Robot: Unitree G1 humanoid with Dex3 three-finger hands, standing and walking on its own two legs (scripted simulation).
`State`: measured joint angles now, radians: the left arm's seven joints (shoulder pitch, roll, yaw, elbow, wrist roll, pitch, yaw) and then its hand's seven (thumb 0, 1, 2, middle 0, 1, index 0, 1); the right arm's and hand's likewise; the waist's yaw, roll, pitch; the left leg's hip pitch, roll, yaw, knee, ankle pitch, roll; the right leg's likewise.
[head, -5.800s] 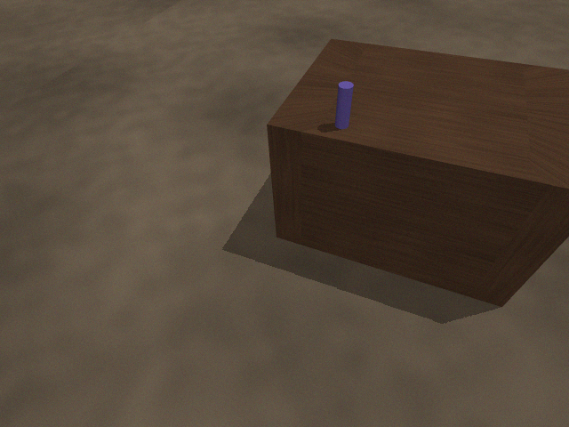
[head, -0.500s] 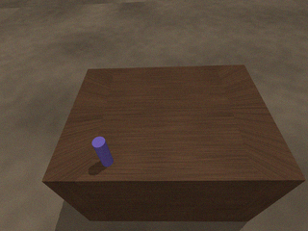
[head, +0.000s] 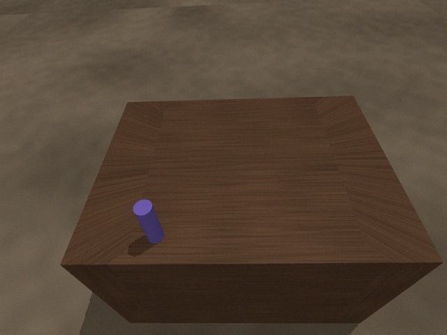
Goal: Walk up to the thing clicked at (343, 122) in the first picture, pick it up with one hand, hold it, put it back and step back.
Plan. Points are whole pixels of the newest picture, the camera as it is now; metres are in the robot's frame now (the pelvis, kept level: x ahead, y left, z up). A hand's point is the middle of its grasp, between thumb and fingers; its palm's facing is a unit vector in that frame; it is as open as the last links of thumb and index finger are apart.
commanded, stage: stand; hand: left
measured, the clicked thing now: (149, 222) +0.40 +0.21 -0.11
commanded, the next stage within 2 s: go down in 0.44 s
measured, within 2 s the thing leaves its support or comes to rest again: neither
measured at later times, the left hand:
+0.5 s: hand out of the picture +0.07 +0.26 -0.15, palm faces -0.01 -0.94 -0.35, open 7.4 cm
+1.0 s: hand out of the picture +0.14 +0.26 -0.15, palm faces +0.04 -0.94 -0.33, open 15.2 cm
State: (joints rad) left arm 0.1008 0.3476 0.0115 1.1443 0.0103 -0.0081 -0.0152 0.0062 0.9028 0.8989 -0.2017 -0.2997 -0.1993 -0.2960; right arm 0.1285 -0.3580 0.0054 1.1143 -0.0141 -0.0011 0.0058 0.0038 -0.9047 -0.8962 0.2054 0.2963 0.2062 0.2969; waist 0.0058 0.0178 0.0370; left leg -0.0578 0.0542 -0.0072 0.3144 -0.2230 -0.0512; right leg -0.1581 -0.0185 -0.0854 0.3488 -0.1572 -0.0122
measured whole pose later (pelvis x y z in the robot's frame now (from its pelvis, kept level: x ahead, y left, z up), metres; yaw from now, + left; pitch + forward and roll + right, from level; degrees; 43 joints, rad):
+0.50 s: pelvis +0.00 +0.00 +0.00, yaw +0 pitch -2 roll +0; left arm 0.10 0.35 0.01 1.14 0.01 -0.01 -0.01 0.01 0.90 0.90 -0.20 -0.30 -0.20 -0.30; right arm 0.14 -0.36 0.00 1.12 -0.01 0.00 0.01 0.00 -0.90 -0.90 0.21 0.30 0.21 0.30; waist 0.00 0.02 0.04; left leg -0.06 0.05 -0.01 0.31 -0.22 -0.05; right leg -0.16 -0.02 -0.08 0.35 -0.16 -0.01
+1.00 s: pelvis -0.02 +0.01 -0.02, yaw -1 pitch +6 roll +0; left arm 0.10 0.31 0.11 0.71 0.00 0.28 -0.03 0.00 -0.07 0.14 -0.07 -0.06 -0.08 -0.05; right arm 0.17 -0.30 -0.12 0.75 0.04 -0.08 -0.03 0.00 0.12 -0.17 0.06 0.06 0.06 0.06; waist -0.01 0.02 -0.03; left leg -0.40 0.03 0.01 0.63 -0.34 -0.03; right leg -0.49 -0.04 -0.05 0.62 -0.24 0.00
